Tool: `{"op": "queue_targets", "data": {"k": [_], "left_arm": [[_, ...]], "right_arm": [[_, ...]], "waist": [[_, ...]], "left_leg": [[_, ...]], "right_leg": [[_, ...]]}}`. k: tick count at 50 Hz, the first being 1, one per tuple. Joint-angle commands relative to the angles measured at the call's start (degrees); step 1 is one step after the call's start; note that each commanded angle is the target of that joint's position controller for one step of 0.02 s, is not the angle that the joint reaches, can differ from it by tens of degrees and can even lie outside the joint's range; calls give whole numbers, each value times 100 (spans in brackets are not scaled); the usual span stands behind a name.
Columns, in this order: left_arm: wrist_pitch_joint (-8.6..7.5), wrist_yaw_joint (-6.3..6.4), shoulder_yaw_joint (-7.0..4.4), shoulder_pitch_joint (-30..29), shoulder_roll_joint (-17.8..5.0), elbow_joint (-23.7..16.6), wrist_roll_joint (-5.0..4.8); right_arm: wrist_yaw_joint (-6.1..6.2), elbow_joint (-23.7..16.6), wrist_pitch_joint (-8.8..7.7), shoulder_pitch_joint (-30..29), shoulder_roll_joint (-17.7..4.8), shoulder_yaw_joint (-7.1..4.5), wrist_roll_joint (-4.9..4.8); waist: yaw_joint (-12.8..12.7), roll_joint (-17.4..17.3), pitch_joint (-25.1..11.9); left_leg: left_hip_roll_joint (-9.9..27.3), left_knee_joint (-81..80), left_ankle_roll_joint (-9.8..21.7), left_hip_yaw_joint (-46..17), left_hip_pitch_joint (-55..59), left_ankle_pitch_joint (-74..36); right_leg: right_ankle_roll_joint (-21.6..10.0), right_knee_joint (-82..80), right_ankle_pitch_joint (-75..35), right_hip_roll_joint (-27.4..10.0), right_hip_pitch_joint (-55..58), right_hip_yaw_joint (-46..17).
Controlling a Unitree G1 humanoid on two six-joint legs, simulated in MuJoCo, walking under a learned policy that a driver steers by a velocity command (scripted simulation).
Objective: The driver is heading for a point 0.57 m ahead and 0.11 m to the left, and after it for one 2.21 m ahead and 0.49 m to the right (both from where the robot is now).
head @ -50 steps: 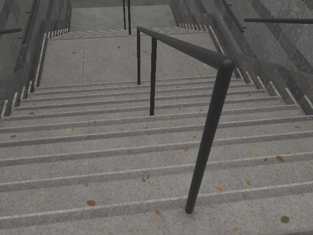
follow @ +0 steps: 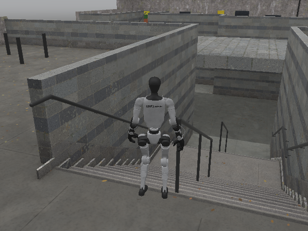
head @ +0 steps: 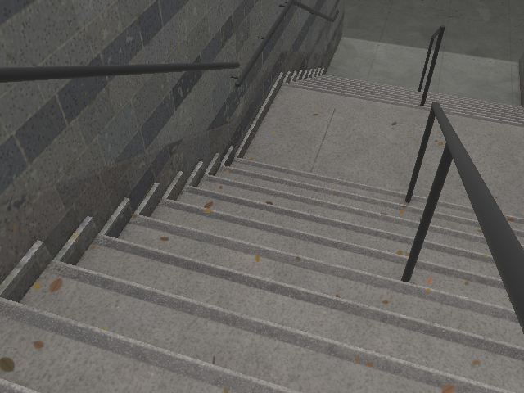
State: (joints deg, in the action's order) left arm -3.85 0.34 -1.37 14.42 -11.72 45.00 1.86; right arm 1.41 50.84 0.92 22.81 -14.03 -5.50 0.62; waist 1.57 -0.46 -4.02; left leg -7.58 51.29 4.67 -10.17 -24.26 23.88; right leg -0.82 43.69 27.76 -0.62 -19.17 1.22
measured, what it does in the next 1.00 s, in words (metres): goes down, turning left: left foot 0.16 m lower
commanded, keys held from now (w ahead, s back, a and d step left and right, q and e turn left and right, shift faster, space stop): w+q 0.30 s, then q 0.22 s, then no key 0.20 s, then w+e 0.28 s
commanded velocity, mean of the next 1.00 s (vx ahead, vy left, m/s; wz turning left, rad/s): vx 0.32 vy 0.00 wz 0.36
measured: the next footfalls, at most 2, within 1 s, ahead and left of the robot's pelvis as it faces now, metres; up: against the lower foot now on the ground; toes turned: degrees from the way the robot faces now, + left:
left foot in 0.50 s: +0.33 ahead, +0.18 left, -0.16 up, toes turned +19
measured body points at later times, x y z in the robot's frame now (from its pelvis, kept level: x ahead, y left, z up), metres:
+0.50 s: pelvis +0.20 +0.06 -0.10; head +0.23 +0.12 +0.34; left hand +0.07 +0.25 -0.26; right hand +0.17 -0.28 -0.18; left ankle +0.31 +0.17 -0.84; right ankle -0.03 -0.12 -0.70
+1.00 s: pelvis +0.31 +0.09 -0.17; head +0.31 +0.09 +0.28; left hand +0.28 +0.34 -0.30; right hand +0.44 -0.12 -0.29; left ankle +0.30 +0.17 -0.87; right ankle +0.31 -0.05 -0.83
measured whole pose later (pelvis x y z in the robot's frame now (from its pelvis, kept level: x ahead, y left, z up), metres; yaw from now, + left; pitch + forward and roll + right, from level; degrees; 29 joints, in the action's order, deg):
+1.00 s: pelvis +0.31 +0.09 -0.17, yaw +19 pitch +3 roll -1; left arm -4.3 -0.6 1.8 21.3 -14.4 49.3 5.1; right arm -0.5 48.5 -6.3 18.8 -12.7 1.1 3.0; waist 2.7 -0.6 -3.2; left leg -1.8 46.7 5.6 2.0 -26.8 23.0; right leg 3.2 63.3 26.8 -0.8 -28.7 0.4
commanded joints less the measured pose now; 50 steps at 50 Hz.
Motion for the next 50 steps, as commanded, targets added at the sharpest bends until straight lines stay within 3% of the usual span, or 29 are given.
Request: {"op": "queue_targets", "data": {"k": [1,3,6,7,9,12,14,16,17,19,21,24,25,26,27,28,29,30,32,35,37,39,40,41,42,44,45,48,50], "left_arm": [[-55,49,-322,1421,-1243,128,-106],[-151,35,-315,1133,-899,6,-56],[-107,38,-267,957,-681,119,-22],[-11,69,-290,1003,-814,115,-5],[-37,111,-255,1577,-611,375,-11],[-175,99,-330,1877,-928,465,132],[-421,-4,-324,1681,-1055,562,221],[-433,-43,-288,1333,-996,533,143],[-473,-17,219,1946,109,862,430],[-400,55,219,1718,-284,750,298],[-238,127,216,1625,-689,815,343],[-123,-48,74,582,-1407,524,322],[-25,-166,86,438,-1314,655,324],[-46,-243,164,1236,-576,444,222],[-151,-262,201,1865,-391,123,170],[-341,-259,124,163,-898,-590,-189],[-425,-135,66,-325,-1055,-754,-266],[-398,89,56,213,-995,-521,-103],[-203,208,46,1238,-824,33,128],[96,-73,208,1197,-284,-17,59],[192,-418,189,2082,-397,563,176],[140,-408,5,1187,-992,149,361],[431,-119,-22,-90,-725,-59,-140],[549,2,2,-474,-766,-278,-208],[125,-140,58,-281,-1140,-288,242],[-126,22,160,-318,-781,-143,323],[-180,49,208,-260,-591,-124,396],[-178,-88,347,116,-377,-93,305],[-206,-174,334,845,-435,137,397]], "right_arm": [[102,-1023,-71,-237,4,42,115],[0,-1085,-6,-1253,-493,-38,296],[-241,-920,194,-1146,-349,-42,233],[-309,-891,248,-1402,-435,-74,108],[-350,-802,260,-1709,-314,-47,136],[-292,-989,143,-2516,-316,-7,169],[-358,-1061,26,-2829,-293,3,70],[-470,-827,-44,-2518,-237,46,7],[-656,-435,-211,-1602,714,559,834],[-765,-200,-414,-1460,63,427,684],[-756,-53,-511,-1352,-81,436,537],[-535,493,-557,1085,-1027,168,210],[-461,592,-561,1890,-1262,62,288],[-462,734,-457,2470,-1653,43,403],[-529,448,-443,2706,-2291,-73,261],[-522,101,-573,2122,-1918,-7,134],[-435,-32,-611,1533,-1520,50,1],[-432,-97,-682,967,-940,252,85],[-352,-12,-738,1289,-275,546,252],[-318,-183,-820,588,-516,588,67],[-557,-93,-834,285,-610,606,155],[-434,109,-749,980,-991,416,165],[-119,-174,-436,625,-1014,185,-152],[15,-199,-237,731,-840,210,-77],[-225,-64,-507,1184,-870,295,289],[-279,-163,-698,829,-170,509,276],[-273,-123,-756,701,-111,566,256],[-153,-369,-777,5,-608,507,154],[-124,-507,-781,-342,-638,526,390]], "waist": [[50,1753,517],[-244,164,1145],[-68,457,1244],[-219,528,1077],[-380,423,911],[-742,434,1069],[-638,150,1481],[-544,9,1344],[-572,763,1260],[-621,-399,1354],[-582,-827,1181],[217,-1271,576],[689,-1715,408],[112,-2776,-1116],[-203,-2693,-2040],[556,-1959,-1118],[563,-1393,-418],[53,-459,-98],[-386,-473,672],[-704,-379,363],[-792,-288,309],[-48,-222,308],[350,-408,-442],[552,-448,-397],[715,-410,632],[741,-651,653],[634,-520,780],[363,-342,364],[115,-558,213]], "left_leg": [[132,2522,220,384,-3242,666],[763,2491,3,198,-3219,-122],[705,1809,61,699,-1924,-1681],[665,1859,67,939,-1703,-1928],[733,1598,49,559,-2454,-2513],[696,363,34,957,-2490,-3408],[859,-536,-90,1007,-2399,-4423],[995,-1568,-129,1247,-1113,-5100],[1519,-1599,-125,699,-1260,-5495],[1427,-2179,-360,1099,-1603,-4479],[1396,-2429,-563,1278,-879,-4104],[1044,-2647,-743,1430,1483,-4420],[1078,-2918,-507,1310,2736,-4387],[1476,-1276,-53,645,4772,-6903],[1991,-1082,1145,-1436,5894,-7645],[2473,-1999,1946,-2445,4850,-5123],[2701,-2407,1960,-2634,3520,-2824],[2516,-2690,1463,-2331,1731,-2235],[2413,-2964,1610,-1800,-777,-3007],[1489,-2732,956,-719,-1738,-2744],[1516,-2242,765,-558,-2426,-2599],[1833,-2293,1073,-1148,-1229,-258],[2205,-2693,929,-1742,483,-1728],[2220,-2611,962,-1869,1235,-1677],[2550,-2465,1468,-2440,852,929],[2490,-2635,1511,-2345,736,1240],[2392,-2625,1509,-2166,524,1208],[2058,-2542,1223,-1066,36,913],[2074,-2157,1081,-811,-518,365]], "right_leg": [[-597,-2066,-4091,-2440,2200,-3170],[-1096,-2656,-2143,-2429,1255,-3001],[-756,-2154,-3019,-1550,256,-824],[-690,-2158,-3066,-1489,404,-587],[-458,-1689,-2022,-1562,1478,-481],[-412,-1785,-761,-1485,1668,-176],[-331,-1841,-106,-1483,1309,4],[-259,-1675,-277,-1328,932,513],[-535,-1664,-622,-1480,1109,705],[-611,-1222,-855,-1282,2016,704],[-301,-619,-795,-955,1861,877],[-78,1037,-1123,-468,1625,1154],[41,2619,-761,-220,968,1015],[213,4969,1563,480,104,840],[633,6163,1914,1031,-1133,-172],[416,5970,1326,988,-2844,-674],[169,6082,953,528,-3222,-804],[56,4953,-463,-3,-2388,-1257],[222,3278,-1198,-437,-941,-1041],[821,1879,-745,-427,297,-234],[880,3033,-1982,-400,1127,-231],[780,3555,-1257,-189,-498,-299],[433,3183,-676,-158,-1436,-240],[341,2756,50,-245,-1922,-357],[563,2901,403,-256,-2521,-738],[486,2866,388,-222,-2610,-767],[430,2741,243,-205,-2603,-699],[437,1807,149,-70,-1547,-43],[267,2328,-933,-24,-557,3]]}}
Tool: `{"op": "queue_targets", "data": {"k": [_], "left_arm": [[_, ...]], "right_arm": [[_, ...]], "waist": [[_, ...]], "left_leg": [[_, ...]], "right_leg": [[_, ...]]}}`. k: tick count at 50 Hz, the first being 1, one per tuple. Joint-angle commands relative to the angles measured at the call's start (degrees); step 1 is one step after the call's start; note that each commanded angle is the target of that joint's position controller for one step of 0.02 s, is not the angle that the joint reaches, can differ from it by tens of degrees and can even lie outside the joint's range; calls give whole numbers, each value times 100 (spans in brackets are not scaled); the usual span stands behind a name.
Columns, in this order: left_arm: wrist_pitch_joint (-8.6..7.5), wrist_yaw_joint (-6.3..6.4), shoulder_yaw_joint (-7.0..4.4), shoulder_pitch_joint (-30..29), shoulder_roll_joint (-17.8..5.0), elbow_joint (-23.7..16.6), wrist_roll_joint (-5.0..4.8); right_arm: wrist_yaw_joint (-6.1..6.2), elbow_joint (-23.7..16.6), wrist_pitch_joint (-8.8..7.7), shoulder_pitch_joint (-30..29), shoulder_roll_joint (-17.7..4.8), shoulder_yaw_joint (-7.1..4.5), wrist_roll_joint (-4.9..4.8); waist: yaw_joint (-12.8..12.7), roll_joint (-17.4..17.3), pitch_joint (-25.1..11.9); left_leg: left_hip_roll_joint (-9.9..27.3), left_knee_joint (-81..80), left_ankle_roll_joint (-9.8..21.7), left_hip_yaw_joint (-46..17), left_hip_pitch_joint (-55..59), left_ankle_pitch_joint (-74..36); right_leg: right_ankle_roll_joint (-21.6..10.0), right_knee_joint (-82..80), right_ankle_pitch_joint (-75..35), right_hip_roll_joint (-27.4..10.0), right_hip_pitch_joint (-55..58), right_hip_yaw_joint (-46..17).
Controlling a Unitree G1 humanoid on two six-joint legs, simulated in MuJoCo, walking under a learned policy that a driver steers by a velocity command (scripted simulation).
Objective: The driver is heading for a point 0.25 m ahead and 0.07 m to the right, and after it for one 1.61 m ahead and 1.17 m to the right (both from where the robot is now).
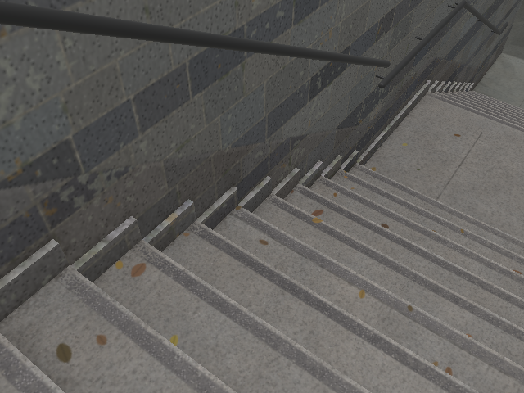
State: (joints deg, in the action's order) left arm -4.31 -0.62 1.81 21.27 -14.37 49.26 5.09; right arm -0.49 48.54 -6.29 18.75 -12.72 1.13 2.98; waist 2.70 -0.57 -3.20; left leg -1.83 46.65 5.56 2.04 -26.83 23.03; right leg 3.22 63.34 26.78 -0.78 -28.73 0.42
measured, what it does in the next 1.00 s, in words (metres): goes down, turning right: right foot, then left foot 0.16 m lower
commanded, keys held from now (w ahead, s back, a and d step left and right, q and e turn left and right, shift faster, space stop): w+e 1.00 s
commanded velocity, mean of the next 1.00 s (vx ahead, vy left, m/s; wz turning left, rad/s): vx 0.47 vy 0.00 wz -0.53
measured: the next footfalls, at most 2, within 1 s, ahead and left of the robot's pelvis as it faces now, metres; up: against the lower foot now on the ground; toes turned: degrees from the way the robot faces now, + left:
right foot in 0.10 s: -0.02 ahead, -0.13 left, +0.00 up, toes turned -6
left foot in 0.50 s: +0.33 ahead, +0.00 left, -0.17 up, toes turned -13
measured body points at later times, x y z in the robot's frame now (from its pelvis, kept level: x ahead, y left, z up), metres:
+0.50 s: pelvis +0.17 -0.06 -0.11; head +0.18 -0.07 +0.34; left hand +0.16 +0.16 -0.25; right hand +0.33 -0.29 -0.21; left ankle +0.30 +0.00 -0.86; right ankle -0.05 -0.13 -0.68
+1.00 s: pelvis +0.35 -0.20 -0.21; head +0.34 -0.22 +0.24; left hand +0.59 -0.11 -0.32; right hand +0.15 -0.26 -0.36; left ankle +0.29 +0.00 -0.87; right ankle +0.39 -0.40 -0.93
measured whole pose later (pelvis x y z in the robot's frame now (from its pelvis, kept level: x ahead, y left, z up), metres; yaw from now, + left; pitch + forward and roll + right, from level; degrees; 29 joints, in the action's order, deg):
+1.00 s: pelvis +0.35 -0.20 -0.21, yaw -34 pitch +0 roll +6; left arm -0.7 -5.7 1.1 8.7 -11.9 46.6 6.9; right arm 2.8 63.6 -7.7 32.3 -4.9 3.7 6.9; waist 6.1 3.8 0.2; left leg 7.9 50.3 -6.3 19.7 -5.5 40.9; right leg -5.7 30.6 -18.6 -9.6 -29.8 -1.5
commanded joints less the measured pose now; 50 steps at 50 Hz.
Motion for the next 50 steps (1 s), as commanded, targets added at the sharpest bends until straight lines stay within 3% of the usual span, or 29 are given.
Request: {"op": "queue_targets", "data": {"k": [1,3,5,6,7,8,9,10,12,14,16,18,20,21,23,24,25,26,27,28,29,32,33,35,37,41,44,48,50], "left_arm": [[-195,-104,-57,245,-276,-339,95],[-271,-98,-90,72,-318,-553,31],[-404,-12,-167,1166,-241,-175,-43],[-556,62,-291,1922,-579,130,-27],[-695,168,-419,2124,-1371,118,-75],[-724,-17,-410,2062,-1294,54,-190],[-680,-88,-316,1737,-874,62,-190],[-617,-148,-259,1391,-554,65,-212],[-372,-172,-67,659,106,-86,-44],[-330,-102,-5,306,-10,-304,-7],[-473,135,76,716,75,-275,-119],[-499,145,37,913,-285,-160,-204],[-395,-115,-81,1162,-886,-107,-125],[-376,-231,-67,1315,-828,-65,-224],[-257,-395,-74,746,-864,-69,-267],[-188,-526,-59,690,-855,-75,-147],[-192,-685,27,1015,-394,57,70],[-185,-601,108,2080,289,254,-161],[-141,-599,228,1765,293,-184,-180],[-63,-503,153,1027,128,-418,-217],[-30,-372,90,307,-67,-437,-127],[152,-454,62,467,6,17,15],[180,-532,14,262,-89,-14,60],[189,-640,39,250,137,-34,101],[97,-680,-16,112,177,-105,169],[101,-606,-10,-607,100,-226,-31],[229,-611,-103,-1072,-72,-516,59],[323,-522,-78,-1974,136,-735,201],[275,-463,-147,-2202,59,-716,283]], "right_arm": [[28,-302,-90,45,-814,-159,98],[26,-463,-102,-251,-1095,-213,42],[-55,-715,-28,-896,-1395,-313,210],[-166,-1068,5,-1381,-1465,-385,290],[-341,-1439,11,-1591,-913,-313,440],[-436,-1369,-89,-1371,-339,-138,210],[-479,-1594,-37,-2154,-236,-103,205],[-389,-1433,44,-1954,-397,-141,163],[-319,-1078,201,-1316,-297,14,356],[-316,-1052,261,-997,-105,166,550],[-352,-981,195,-1266,-341,211,569],[-379,-1197,263,-2137,-356,246,406],[-498,-1321,356,-2084,-312,232,318],[-497,-1320,350,-2173,-377,204,404],[-395,-879,352,-1288,-604,87,267],[-325,-439,256,98,-907,-86,192],[-278,-90,187,1303,-1104,-240,178],[-369,-139,190,1756,-1121,-317,264],[-354,-42,191,1598,-1193,-358,348],[-234,-163,285,877,-1184,-410,369],[-238,-344,226,257,-471,-161,329],[-18,89,-43,252,568,107,201],[84,227,-127,362,387,99,133],[138,507,-181,627,-57,-13,297],[179,549,-215,496,27,27,384],[370,1168,-272,1228,448,271,560],[238,1226,-310,1251,172,284,509],[416,1468,-186,1621,-165,67,317],[382,1510,-28,1708,-310,-42,364]], "waist": [[-95,-586,144],[-175,-356,200],[-761,191,141],[-1135,977,158],[-1021,1759,341],[-883,314,388],[-1061,158,1126],[-831,19,1005],[-405,-149,575],[-83,-39,425],[-625,-122,390],[-978,-32,425],[-936,481,694],[-994,503,960],[-568,420,902],[-74,173,487],[29,-290,-425],[-205,-1308,-1799],[96,-823,-1776],[140,-348,-649],[31,410,4],[-463,-210,836],[-389,-331,612],[-429,-307,339],[-489,40,349],[-159,109,746],[-51,-49,1142],[443,-126,1507],[481,-281,1503]], "left_leg": [[1625,-1516,1063,-1930,-106,138],[1636,-1138,1001,-1675,75,-247],[1442,172,898,-1030,-586,-857],[586,2105,640,-92,-992,-1657],[-392,3876,47,170,-2770,968],[-385,4229,-101,-731,-4023,1225],[-7,3702,-251,-1111,-5450,980],[302,3813,-433,-1128,-5635,573],[709,3193,-601,-1026,-4744,-879],[501,3238,-636,-51,-2217,-2309],[612,1616,-848,-245,-2302,-4282],[508,-633,-658,210,-364,-5153],[238,-744,-635,405,1015,-4258],[263,-1376,-586,157,763,-3716],[489,-3118,-443,-103,1226,-3546],[724,-3164,-179,15,2559,-3980],[1200,-1991,405,-416,4459,-4390],[2370,-25,1773,-1147,6464,-7584],[2873,-878,1834,-2343,6414,-5400],[3024,-1897,1634,-2844,4733,-2311],[2550,-2569,1356,-2303,3112,-877],[2001,-3431,1128,-1133,560,-1143],[1987,-3635,1170,-957,586,-1028],[1968,-3199,1153,-557,563,-1221],[1927,-2827,1007,-108,919,-1713],[1929,-2075,532,319,1507,-971],[1956,-2099,331,658,599,-71],[2227,-1133,6,459,1605,244],[2518,-1043,-101,247,1642,125]], "right_leg": [[-260,272,-530,-16,284,140],[-381,-502,-393,70,460,434],[-411,-1567,-954,458,1906,995],[-756,-2374,-1395,644,2369,577],[-1965,-3288,-3659,-555,3018,-2642],[-2421,-3127,-5027,-1398,3836,-3351],[-2442,-3046,-3396,-1757,3541,-4224],[-2396,-2756,-3128,-1670,3529,-3932],[-2137,-2417,-2573,-1043,2204,-2871],[-1987,-2285,-1715,-150,-705,-1934],[-1741,-1597,-273,277,-305,-1509],[-1377,-1439,835,540,-1331,-1119],[-1784,-1588,1037,258,-1934,-1909],[-1953,-1491,833,88,-1321,-2496],[-1910,-499,394,129,152,-2941],[-1705,640,-471,233,45,-2749],[-1277,2187,-1505,482,-611,-1995],[-825,4965,1953,921,-2346,-1181],[-784,5471,1650,754,-3654,-974],[-626,5374,641,313,-4190,-979],[-656,3755,-845,-12,-3732,-1105],[-810,753,-2621,-845,-2063,-811],[-763,256,-2607,-810,-1731,-669],[-823,521,-2783,-711,-1505,-508],[-966,108,-3619,-861,-1778,-808],[-930,-1839,-5562,-1107,-2079,-851],[-902,-2101,-5192,-929,-762,-334],[-893,-3598,-4719,-861,-842,-104],[-924,-3710,-3974,-796,-383,0]]}}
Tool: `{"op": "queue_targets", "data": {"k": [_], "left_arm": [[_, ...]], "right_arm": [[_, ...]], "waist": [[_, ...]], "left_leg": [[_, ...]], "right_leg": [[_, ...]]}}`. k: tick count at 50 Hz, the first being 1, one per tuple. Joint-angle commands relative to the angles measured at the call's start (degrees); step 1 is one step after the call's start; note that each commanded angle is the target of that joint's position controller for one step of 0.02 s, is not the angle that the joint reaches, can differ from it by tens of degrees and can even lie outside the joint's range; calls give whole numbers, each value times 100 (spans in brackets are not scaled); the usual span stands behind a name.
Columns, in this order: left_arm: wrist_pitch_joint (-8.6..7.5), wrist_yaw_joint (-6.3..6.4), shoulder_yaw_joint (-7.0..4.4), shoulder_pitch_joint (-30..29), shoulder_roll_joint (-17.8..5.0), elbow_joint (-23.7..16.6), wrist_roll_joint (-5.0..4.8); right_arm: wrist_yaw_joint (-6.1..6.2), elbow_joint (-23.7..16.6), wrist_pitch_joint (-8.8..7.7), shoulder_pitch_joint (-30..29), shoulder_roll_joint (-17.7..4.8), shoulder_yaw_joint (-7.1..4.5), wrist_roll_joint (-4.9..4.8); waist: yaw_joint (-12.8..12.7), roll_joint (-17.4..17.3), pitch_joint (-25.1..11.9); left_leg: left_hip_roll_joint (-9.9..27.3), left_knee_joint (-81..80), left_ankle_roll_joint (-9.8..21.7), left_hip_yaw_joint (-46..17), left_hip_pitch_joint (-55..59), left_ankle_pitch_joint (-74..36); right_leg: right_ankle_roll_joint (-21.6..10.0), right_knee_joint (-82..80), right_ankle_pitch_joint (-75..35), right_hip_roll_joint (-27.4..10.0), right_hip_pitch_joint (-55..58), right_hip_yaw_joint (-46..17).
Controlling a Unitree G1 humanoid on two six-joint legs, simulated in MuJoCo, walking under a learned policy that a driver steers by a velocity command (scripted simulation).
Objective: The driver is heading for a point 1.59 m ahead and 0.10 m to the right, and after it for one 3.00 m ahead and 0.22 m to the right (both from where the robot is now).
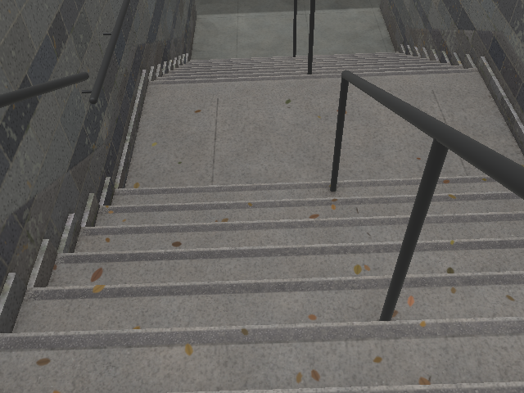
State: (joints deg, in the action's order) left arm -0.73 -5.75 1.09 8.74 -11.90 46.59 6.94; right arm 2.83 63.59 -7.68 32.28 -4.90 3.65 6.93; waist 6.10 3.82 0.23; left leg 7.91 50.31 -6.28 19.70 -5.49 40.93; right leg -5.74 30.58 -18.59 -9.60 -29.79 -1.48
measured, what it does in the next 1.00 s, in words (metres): goes down: right foot 0.16 m lower, then left foot 0.16 m lower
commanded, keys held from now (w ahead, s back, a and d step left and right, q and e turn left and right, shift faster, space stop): w+e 0.28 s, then w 0.72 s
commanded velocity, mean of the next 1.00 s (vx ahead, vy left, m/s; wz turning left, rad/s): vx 0.50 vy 0.00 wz -0.30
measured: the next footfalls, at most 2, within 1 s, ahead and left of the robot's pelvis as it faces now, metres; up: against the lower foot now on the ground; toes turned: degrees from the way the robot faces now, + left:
right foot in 0.08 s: +0.17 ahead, -0.15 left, -0.16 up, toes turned -9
left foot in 0.56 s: +0.50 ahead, +0.02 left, -0.33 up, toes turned -9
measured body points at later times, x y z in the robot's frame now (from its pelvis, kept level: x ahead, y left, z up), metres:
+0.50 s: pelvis +0.29 -0.07 -0.19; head +0.30 -0.07 +0.26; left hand +0.22 +0.13 -0.34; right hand +0.45 -0.29 -0.30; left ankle +0.48 +0.03 -0.91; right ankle +0.13 -0.15 -0.83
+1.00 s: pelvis +0.58 -0.12 -0.34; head +0.58 -0.15 +0.11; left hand +0.80 +0.01 -0.45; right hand +0.39 -0.23 -0.49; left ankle +0.46 +0.03 -0.99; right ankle +0.73 -0.30 -1.05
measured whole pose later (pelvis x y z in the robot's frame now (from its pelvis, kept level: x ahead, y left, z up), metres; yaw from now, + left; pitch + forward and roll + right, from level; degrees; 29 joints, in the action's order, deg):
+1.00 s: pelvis +0.58 -0.12 -0.34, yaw -14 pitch +2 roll +4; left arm -2.2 -5.1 3.5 6.0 -10.3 47.8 6.4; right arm -1.0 63.5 -6.7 36.2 -4.7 3.6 5.2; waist 8.4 1.4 -2.1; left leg -1.9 55.5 1.0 6.0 -12.4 45.2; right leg -2.5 30.7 -26.1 -7.2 -35.4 -0.5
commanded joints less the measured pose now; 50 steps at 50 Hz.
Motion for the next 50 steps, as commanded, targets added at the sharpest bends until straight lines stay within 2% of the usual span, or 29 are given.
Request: {"op": "queue_targets", "data": {"k": [1,3,4,5,6,7,8,9,11,12,13,14,16,18,23,26,28,29,30,32,33,35,37,39,41,42,43,46,50], "left_arm": [[-137,57,-113,-920,-195,-366,78],[-292,153,-403,360,-615,415,-144],[-438,192,-698,1974,-1242,1005,-206],[-380,135,-957,3217,-2075,1374,-71],[-346,65,-987,4110,-2153,1616,-10],[-381,78,-899,4376,-1712,1710,39],[-428,44,-839,3946,-1481,1557,-249],[-437,-61,-644,3539,-806,1530,-266],[-475,-99,-136,1845,239,1222,-85],[-600,40,-126,1035,82,808,-211],[-620,137,-50,505,126,445,-427],[-613,142,-91,461,-262,431,-367],[-657,270,-28,1269,-125,676,-162],[-679,396,-46,2012,-137,860,-200],[-501,263,33,2740,-246,974,-187],[-375,342,-76,2620,-506,962,-266],[-304,-47,-121,2875,-572,1246,52],[-410,-149,-62,3892,217,1380,-158],[-423,-186,-127,3415,-170,1069,-292],[-390,97,-194,1655,-340,277,-474],[-357,246,-53,1898,29,395,-401],[-264,245,89,1864,481,293,-202],[-213,8,72,1865,358,458,-59],[-229,-108,-31,1161,66,391,-94],[-332,-67,76,1061,69,304,16],[-380,3,96,467,20,106,14],[-438,97,148,56,-16,103,-60],[-265,94,142,-174,-123,20,-67],[-187,75,199,-1478,-209,-526,-7]], "right_arm": [[41,41,232,478,-1180,-378,-24],[-118,65,410,209,-1320,-434,59],[-341,32,474,279,-1473,-485,129],[-662,112,455,1204,-555,-298,198],[-935,-276,327,581,-626,-313,-57],[-956,-1040,139,-1220,-1084,-411,-371],[-751,-1574,-4,-2509,-1130,-369,-617],[-605,-1532,-31,-2681,-1359,-404,-607],[-315,-1304,18,-1743,-787,-314,-388],[-272,-1248,73,-1646,-579,-244,-128],[-316,-1072,146,-1484,-657,-298,-72],[-410,-1153,227,-1507,-731,-319,-75],[-737,-1031,240,-1398,-832,-251,8],[-703,-1191,211,-1990,-1002,-172,-109],[-739,-1844,442,-3465,-1157,-173,-96],[-660,-1650,398,-3201,-1269,-248,-198],[-571,-661,194,-297,-2031,-707,-448],[-709,-557,172,896,-2395,-854,-371],[-854,-628,253,900,-2397,-819,-197],[-861,-517,371,457,-2014,-789,-157],[-795,-674,349,-248,-1209,-517,-36],[-631,-762,223,-1051,-548,-318,-11],[-473,-1000,-39,-1645,-425,-270,-327],[-448,-482,-79,-578,-878,-239,-187],[-345,-141,-109,-3,-774,-185,-75],[-274,-76,-143,485,-707,-182,-267],[-212,-98,-156,517,-550,-113,-277],[-479,-334,31,25,-634,-83,-65],[-215,-48,115,876,-1016,-234,-292]], "waist": [[165,-640,1095],[-504,-144,572],[-1154,284,-155],[-1086,1250,-1948],[-1531,1166,-2730],[-2152,1154,-1714],[-2299,816,-644],[-2014,110,-58],[-483,-949,483],[-296,-550,495],[-269,-479,511],[-189,50,344],[-499,-589,189],[-980,-648,127],[-1263,-115,478],[-1150,-19,640],[-23,-635,-382],[-174,-2084,-2076],[139,-1814,-2218],[353,-798,-565],[-194,-38,-89],[-971,-96,632],[-821,-129,607],[-553,-796,304],[-441,-416,190],[-79,-465,193],[53,-329,312],[-216,-737,522],[336,-331,950]], "left_leg": [[1542,-1125,1002,-1447,-356,-1703],[1066,640,784,-956,-352,-2554],[553,2163,689,-589,-1177,-3001],[-66,4690,387,-636,-3169,147],[-319,6064,391,-1083,-4240,444],[-378,6585,407,-1139,-6004,615],[-91,6302,398,-1561,-7106,634],[143,5828,507,-1806,-7000,247],[675,3589,923,-3028,-5113,-2131],[549,2658,1130,-2720,-4257,-2941],[316,1263,1107,-2438,-3198,-3937],[45,1378,1074,-2121,-2453,-4194],[76,1003,905,-2566,-2988,-6142],[-8,-821,664,-2572,-3354,-7567],[-241,-1959,688,-1969,-2488,-6052],[-158,-3153,980,-1938,-2024,-5357],[-76,-2740,1514,-1634,1692,-6373],[840,-600,2836,-2382,4731,-9359],[1410,-978,3319,-3848,4965,-9286],[1945,-2357,3002,-4888,2925,-4062],[1619,-2577,2655,-4306,1281,-3571],[1192,-3091,2585,-3793,-1439,-3460],[407,-3328,2481,-2649,-2916,-2703],[226,-2964,2524,-2630,-2947,-2677],[593,-2160,2481,-3082,-1302,-3402],[720,-1880,2441,-3073,-111,-3484],[477,-1531,2238,-2908,-333,-3005],[-144,-1751,1964,-2272,-3677,-1435],[384,-627,1883,-3115,-933,-2099]], "right_leg": [[-48,-787,552,154,-11,328],[-112,-1872,-531,445,1561,759],[-156,-1395,-859,770,3843,1104],[-958,983,-2971,173,7074,117],[-1276,982,-3652,-392,7973,-744],[-1487,119,-1494,-767,7565,-1673],[-1542,-418,1086,-1161,6439,-2312],[-1343,-555,1456,-1097,5211,-2224],[-1500,-383,717,-1457,1628,-2310],[-1378,-771,1687,-663,295,-1577],[-1319,-1148,2277,-242,-848,-1005],[-1261,-935,2338,147,-1451,-824],[-1135,109,2901,312,-1059,-1023],[-966,961,3714,502,-225,-1145],[-1018,1584,4329,415,-60,-2011],[-871,2136,3076,219,975,-2444],[-107,4564,1968,877,-150,-1360],[428,7494,5515,1635,-2034,-374],[538,9283,6827,1842,-3521,-214],[416,9493,5482,1271,-5346,-355],[187,8277,3964,770,-4571,-833],[-77,6901,2763,129,-3404,-872],[-103,4011,1093,135,-2090,-407],[91,3940,703,235,-1603,13],[292,3247,-91,-75,-2916,-797],[445,2066,-608,-115,-3724,-720],[530,898,-1649,-216,-3301,-651],[304,1006,-1639,437,541,411],[268,-1239,-418,279,-365,221]]}}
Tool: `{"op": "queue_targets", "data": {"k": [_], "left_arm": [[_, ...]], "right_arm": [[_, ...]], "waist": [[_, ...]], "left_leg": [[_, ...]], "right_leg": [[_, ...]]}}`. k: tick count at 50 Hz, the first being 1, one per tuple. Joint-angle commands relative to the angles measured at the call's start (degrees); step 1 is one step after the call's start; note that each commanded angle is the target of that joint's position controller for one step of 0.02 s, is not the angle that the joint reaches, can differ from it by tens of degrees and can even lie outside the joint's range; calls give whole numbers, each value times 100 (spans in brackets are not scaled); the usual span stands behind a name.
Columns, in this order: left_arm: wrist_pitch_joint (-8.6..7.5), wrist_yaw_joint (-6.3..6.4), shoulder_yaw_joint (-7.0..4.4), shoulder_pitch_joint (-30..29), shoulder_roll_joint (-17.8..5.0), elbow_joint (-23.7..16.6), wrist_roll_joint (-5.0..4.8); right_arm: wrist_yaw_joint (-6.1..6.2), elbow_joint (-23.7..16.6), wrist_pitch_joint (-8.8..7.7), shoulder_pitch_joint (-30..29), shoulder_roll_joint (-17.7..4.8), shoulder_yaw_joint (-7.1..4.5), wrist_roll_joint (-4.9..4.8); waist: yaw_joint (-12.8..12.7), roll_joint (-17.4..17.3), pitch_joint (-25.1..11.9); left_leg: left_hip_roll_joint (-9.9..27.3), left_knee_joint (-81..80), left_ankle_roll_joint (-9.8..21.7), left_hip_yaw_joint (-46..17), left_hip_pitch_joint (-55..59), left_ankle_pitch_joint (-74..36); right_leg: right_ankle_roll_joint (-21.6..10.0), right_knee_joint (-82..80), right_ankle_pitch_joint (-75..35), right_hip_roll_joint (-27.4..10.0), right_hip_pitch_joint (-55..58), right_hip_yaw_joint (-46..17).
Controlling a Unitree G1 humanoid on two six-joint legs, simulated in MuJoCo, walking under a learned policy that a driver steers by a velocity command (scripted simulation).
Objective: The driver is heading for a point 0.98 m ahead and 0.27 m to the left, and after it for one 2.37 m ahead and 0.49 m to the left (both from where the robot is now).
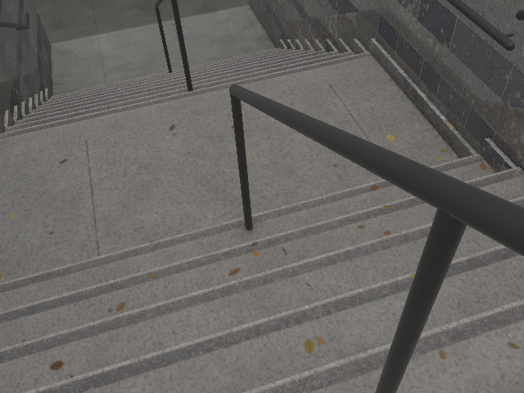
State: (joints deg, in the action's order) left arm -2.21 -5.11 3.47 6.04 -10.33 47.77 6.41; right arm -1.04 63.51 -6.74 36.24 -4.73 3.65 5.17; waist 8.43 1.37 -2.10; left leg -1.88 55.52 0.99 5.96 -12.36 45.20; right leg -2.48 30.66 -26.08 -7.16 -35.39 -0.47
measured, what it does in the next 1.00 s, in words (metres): goes down, turning left: right foot 0.17 m lower, then left foot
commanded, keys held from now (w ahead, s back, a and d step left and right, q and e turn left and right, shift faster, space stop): w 0.12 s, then w+q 0.84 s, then w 0.04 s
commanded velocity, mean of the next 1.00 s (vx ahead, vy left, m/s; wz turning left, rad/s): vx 0.39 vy -0.01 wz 0.38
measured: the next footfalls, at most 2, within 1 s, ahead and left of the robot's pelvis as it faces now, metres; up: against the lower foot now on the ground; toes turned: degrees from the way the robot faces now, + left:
right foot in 0.06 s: +0.19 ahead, -0.12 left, -0.17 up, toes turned -11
left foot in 0.64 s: +0.23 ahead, +0.18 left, -0.16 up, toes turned +14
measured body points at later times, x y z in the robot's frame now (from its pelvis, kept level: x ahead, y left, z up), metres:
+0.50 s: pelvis +0.21 +0.00 -0.11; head +0.21 -0.02 +0.34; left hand +0.14 +0.22 -0.25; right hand +0.30 -0.24 -0.25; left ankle +0.20 +0.16 -0.71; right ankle +0.15 -0.11 -0.82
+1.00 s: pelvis +0.45 +0.10 -0.27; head +0.45 +0.08 +0.18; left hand +0.48 +0.37 -0.37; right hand +0.50 -0.12 -0.42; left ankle +0.25 +0.19 -0.74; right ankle +0.48 +0.03 -0.99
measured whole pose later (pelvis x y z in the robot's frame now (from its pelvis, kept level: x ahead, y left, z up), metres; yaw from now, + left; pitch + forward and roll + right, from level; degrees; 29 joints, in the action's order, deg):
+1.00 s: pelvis +0.45 +0.10 -0.27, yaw +26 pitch +2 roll +2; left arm -6.1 -3.6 0.1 10.7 -11.9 45.9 7.1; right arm -6.1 55.7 -8.4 29.6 -11.6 1.1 2.5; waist 1.3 0.2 -3.1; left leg -7.8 106.5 4.1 -9.0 -30.8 41.1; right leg -5.0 42.5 22.4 -0.9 -22.1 4.4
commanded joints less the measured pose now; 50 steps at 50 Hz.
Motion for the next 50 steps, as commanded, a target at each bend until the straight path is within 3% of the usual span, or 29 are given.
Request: {"op": "queue_targets", "data": {"k": [1,3,4,5,6,7,10,11,12,13,14,15,17,21,25,27,29,32,33,34,35,37,40,41,43,46,47,49,50], "left_arm": [[-53,58,-69,-1235,-356,-586,25],[-202,151,-497,1111,-992,106,-117],[-127,77,-682,3040,-1421,805,-48],[-125,-48,-878,3926,-1926,1007,-144],[-60,-54,-943,4269,-1737,1112,50],[-145,-65,-952,2721,-1766,648,-168],[-246,-116,-430,665,-692,493,-476],[-341,-104,-379,886,-557,535,-612],[-193,370,-782,960,-1214,614,-1049],[-84,513,-685,1063,-975,576,-1078],[-18,552,-746,748,-1192,415,-1001],[-342,231,-333,1333,-183,627,-134],[-585,560,-558,1023,-940,446,200],[-320,452,-557,2077,-676,1078,114],[-329,455,-437,1960,-253,1054,-2],[-457,581,-484,2103,-627,1113,22],[-506,694,-543,2265,-658,1177,-7],[-515,433,-897,998,-1732,769,89],[-486,265,-1063,136,-1723,154,112],[-583,10,-782,-832,-778,-585,-40],[-697,-53,-630,-1863,-255,-1119,-308],[-789,181,-674,-1133,-222,-829,-524],[-512,335,-455,870,-102,57,161],[-491,287,-408,1735,148,336,92],[-366,236,-427,1636,-64,37,-178],[-243,302,-501,3186,-765,350,-61],[-176,284,-711,3723,-1425,699,25],[-242,108,-787,3161,-1970,386,150],[-239,3,-852,2753,-1903,302,142]], "right_arm": [[184,6,160,502,-1209,-310,-170],[-135,215,287,742,-1226,-324,-9],[-492,463,301,1459,-510,-192,9],[-551,-2,207,1228,-205,-148,-338],[-644,-567,209,-285,-906,-342,-586],[-569,-1424,223,-1689,-970,-365,-615],[-461,-1025,399,-641,-510,-117,-463],[-443,-644,451,321,-398,-173,-332],[-68,-1012,720,-778,-741,-449,-467],[11,-1083,834,-1296,-912,-515,-348],[19,-1087,906,-1312,-707,-496,-294],[-280,-667,598,-399,-692,-436,-92],[-367,-1516,351,-1356,-1049,-555,-318],[-433,-1280,441,-1179,-1193,-606,-185],[-311,-1537,340,-1858,-1341,-711,-193],[-353,-1596,221,-2354,-1210,-682,159],[-282,-1576,104,-2598,-1003,-649,135],[-118,-934,-49,-348,-1582,-1058,-151],[9,-212,-222,1439,-2210,-1223,-165],[76,63,-439,2357,-2237,-994,-94],[30,62,-582,2459,-2069,-915,-191],[-217,-131,-431,951,-1427,-691,-438],[-129,-1152,-36,-1900,3,-69,-59],[-60,-1518,-141,-2340,-316,-75,7],[-25,-1522,-388,-2408,-1249,-246,-184],[-313,-1373,-398,-1721,-1980,-438,-69],[-539,-1052,-297,-1331,-1630,-378,-192],[-633,-899,-253,785,-549,-306,-362],[-549,-1340,-163,86,-1100,-437,-395]], "waist": [[158,-21,1184],[-866,111,212],[-1298,1103,-1226],[-1440,1556,-2874],[-2054,505,-2396],[-1746,235,-1733],[-126,-466,383],[182,373,629],[15,881,611],[-199,506,875],[-179,768,706],[-394,-684,769],[-497,-76,-275],[-966,351,647],[-1110,-70,307],[-1170,419,409],[-1274,581,286],[238,-332,-265],[913,-2254,-334],[1067,-2472,-749],[1279,-1442,194],[315,-489,728],[-1157,190,529],[-1631,-215,145],[-1770,-163,365],[-2511,1091,655],[-2409,921,772],[-867,908,-1230],[-1131,406,-730]], "left_leg": [[1406,-905,1181,-1900,256,-3039],[953,1197,779,-1365,-268,-4150],[283,3411,-5,-675,-2013,-2068],[-70,6267,-503,-456,-3213,1170],[46,6974,-700,-845,-4813,1469],[367,6244,-819,-850,-5309,1542],[881,3420,-708,-1168,-2441,-788],[873,2991,-745,-1157,-1614,-1653],[787,2151,-424,-912,-2332,-2834],[763,1837,-235,-921,-2662,-3379],[754,1394,-174,-719,-2625,-3747],[764,1614,-286,-1206,-2169,-4785],[667,2573,-519,-1247,-2976,-3773],[582,3040,-47,-1655,-4036,-3028],[617,2604,238,-1561,-4164,-3361],[741,1895,443,-759,-3899,-3264],[648,975,499,-486,-3215,-2911],[-676,-800,384,1088,1128,-3184],[-85,-2006,1064,-585,2680,-4526],[881,-2563,1729,-3245,3783,-4816],[1606,-2653,1901,-4680,3487,-3981],[2022,-1824,2109,-5165,2037,-3975],[691,-777,1153,-2093,-2652,-2871],[-204,-892,762,-892,-5189,-1665],[-417,-754,711,-886,-6525,-231],[-433,1929,900,-1638,-5106,-958],[-404,3502,770,-2163,-3461,-1390],[-546,7074,395,-1788,-5378,-714],[-492,7174,131,-1860,-6479,-1192]], "right_leg": [[-65,-1605,1161,168,385,271],[-545,-1627,106,237,3287,702],[-1307,-178,-3033,-637,6538,126],[-2395,1235,-6810,-2021,8607,-736],[-2222,1210,-6758,-2218,8545,-1293],[-2007,830,-6087,-2353,7137,-1335],[-946,-840,-2540,-1375,1638,82],[-1008,-933,-2179,-1203,618,303],[-876,-1424,2866,-1201,864,-123],[-700,-1639,4967,-981,929,9],[-660,-1659,6048,-1048,941,-208],[-1265,-868,936,-1342,422,-9],[-1361,-116,-2245,-1788,1820,259],[-949,-1138,4595,-1683,1736,-192],[-899,-656,3602,-1737,2585,440],[-827,-141,4202,-1358,2652,932],[-595,245,4200,-1368,2645,986],[-373,2280,3043,-799,792,1937],[-45,5003,5428,455,-913,2220],[-203,6136,7244,1214,-2698,795],[-379,5769,7399,1267,-4093,-119],[-26,5662,6573,548,-4330,-850],[-150,2937,1788,-65,-655,-670],[44,2391,-585,180,2896,-86],[712,2611,104,591,4766,690],[524,585,1706,928,5908,958],[-87,-1272,1872,85,4929,-433],[-1911,1430,-4070,-1681,6363,-2341],[-2095,934,-2957,-1988,5861,-3119]]}}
